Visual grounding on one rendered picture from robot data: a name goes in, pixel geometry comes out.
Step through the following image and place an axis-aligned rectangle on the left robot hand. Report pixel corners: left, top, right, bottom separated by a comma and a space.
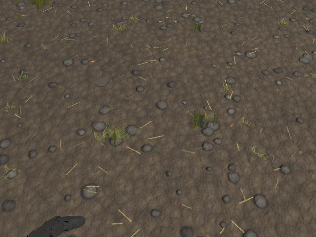
27, 215, 86, 237

